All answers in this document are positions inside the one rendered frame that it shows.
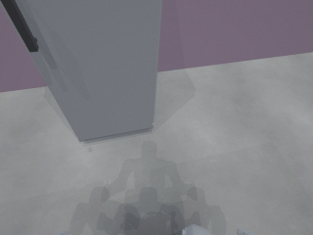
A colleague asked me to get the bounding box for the handle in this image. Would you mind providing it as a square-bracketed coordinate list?
[0, 0, 39, 53]

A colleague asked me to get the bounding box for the fridge door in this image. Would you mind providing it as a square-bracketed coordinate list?
[0, 0, 160, 141]

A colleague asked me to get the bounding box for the robot right thigh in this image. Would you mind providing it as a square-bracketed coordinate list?
[182, 225, 211, 235]

